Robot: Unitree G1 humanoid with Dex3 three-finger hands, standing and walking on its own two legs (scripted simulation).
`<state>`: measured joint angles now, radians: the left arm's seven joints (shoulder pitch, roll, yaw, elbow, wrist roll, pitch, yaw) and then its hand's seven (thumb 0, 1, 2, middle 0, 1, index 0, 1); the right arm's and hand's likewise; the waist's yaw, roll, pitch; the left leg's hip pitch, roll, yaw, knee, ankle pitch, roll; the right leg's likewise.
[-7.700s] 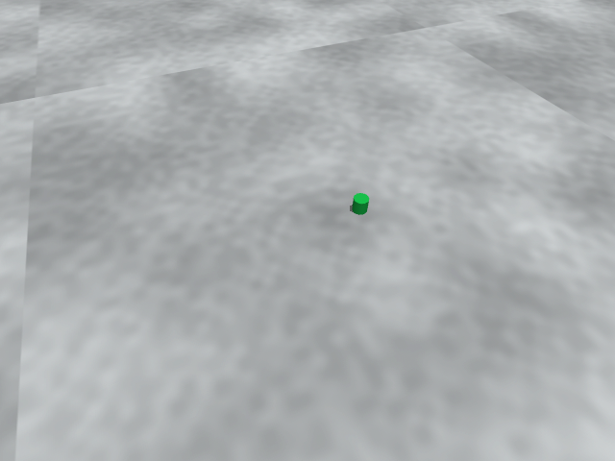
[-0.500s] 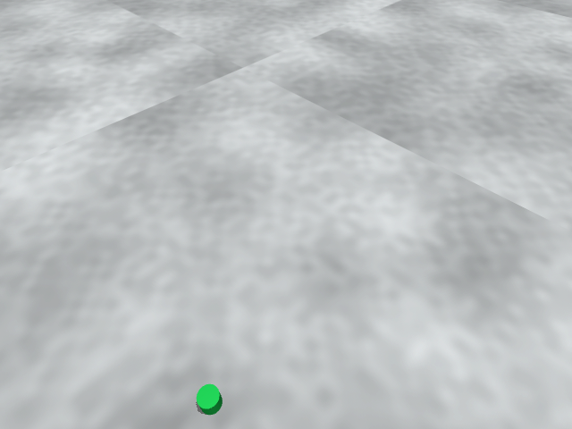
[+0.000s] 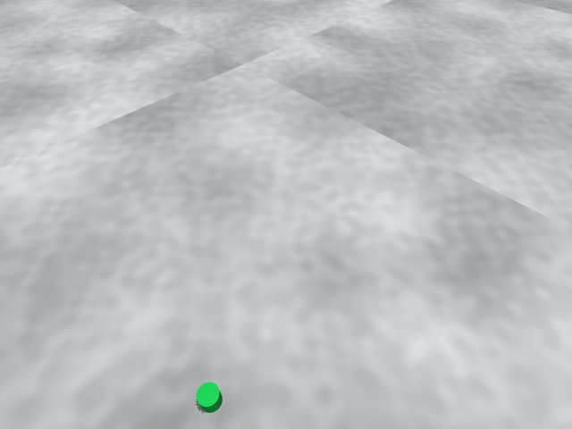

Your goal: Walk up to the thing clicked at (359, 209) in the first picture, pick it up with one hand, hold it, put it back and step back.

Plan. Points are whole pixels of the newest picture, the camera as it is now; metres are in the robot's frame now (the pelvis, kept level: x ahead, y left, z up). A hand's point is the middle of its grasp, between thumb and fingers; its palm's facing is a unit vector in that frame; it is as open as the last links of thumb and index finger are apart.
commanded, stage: stand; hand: left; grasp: from above
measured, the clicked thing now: (209, 397) +0.37 +0.24 -0.75
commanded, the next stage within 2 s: rise first in 0.62 s
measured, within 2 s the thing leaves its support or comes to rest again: neither
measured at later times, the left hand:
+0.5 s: hand out of the picture +0.08 +0.26 -0.16, palm faces -0.02 -0.94 -0.35, open 7.4 cm
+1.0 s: hand out of the picture +0.14 +0.26 -0.17, palm faces -0.04 -0.93 -0.37, open 9.8 cm
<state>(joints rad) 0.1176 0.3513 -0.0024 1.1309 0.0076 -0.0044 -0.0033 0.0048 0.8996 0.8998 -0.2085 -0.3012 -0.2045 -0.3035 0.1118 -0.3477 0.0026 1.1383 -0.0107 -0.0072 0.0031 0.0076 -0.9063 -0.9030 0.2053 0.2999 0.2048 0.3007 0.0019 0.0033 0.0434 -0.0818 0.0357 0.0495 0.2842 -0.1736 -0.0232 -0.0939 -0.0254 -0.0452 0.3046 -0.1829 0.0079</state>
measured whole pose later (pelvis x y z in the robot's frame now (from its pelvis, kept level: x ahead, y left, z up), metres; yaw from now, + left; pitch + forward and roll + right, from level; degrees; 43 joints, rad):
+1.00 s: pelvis -0.01 +0.00 -0.02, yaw +0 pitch +7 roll +0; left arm -0.04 0.33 0.14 1.01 0.14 0.01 -0.01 0.00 0.35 0.98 -0.09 -0.80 -0.10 -0.79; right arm 0.23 -0.24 -0.03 0.77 0.03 -0.04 -0.02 0.01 -0.93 -0.91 0.20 0.30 0.20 0.30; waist -0.02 -0.01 0.01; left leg -0.42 0.04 0.04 0.59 -0.29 -0.01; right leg -0.42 -0.04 -0.05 0.59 -0.29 0.01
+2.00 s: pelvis -0.09 +0.01 -0.32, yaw -1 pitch +34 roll -3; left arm -0.38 0.47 0.09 0.85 0.84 -0.12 0.19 0.00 -0.52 1.02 -0.08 -1.04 -0.07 -1.05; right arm 0.08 -0.27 -0.08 0.70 -0.02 -0.12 0.05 0.01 -0.87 -0.90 0.20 0.30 0.20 0.30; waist -0.02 0.02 -0.16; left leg -1.92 0.04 -0.04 1.99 -0.67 0.00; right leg -1.89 -0.06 -0.04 1.96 -0.67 0.01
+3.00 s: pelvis -0.10 +0.01 -0.44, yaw -4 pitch +34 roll -6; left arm -0.75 0.61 0.10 1.30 1.25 -0.23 0.44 0.00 -0.54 1.02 -0.09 -0.99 -0.09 -1.00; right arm 0.10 -0.25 -0.05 0.78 -0.13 -0.07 0.12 0.01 -0.91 -0.91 0.20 0.30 0.20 0.30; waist -0.13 -0.01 -0.08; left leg -2.27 0.04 -0.08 2.35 -0.69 0.02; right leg -2.21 -0.05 -0.05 2.29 -0.67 0.02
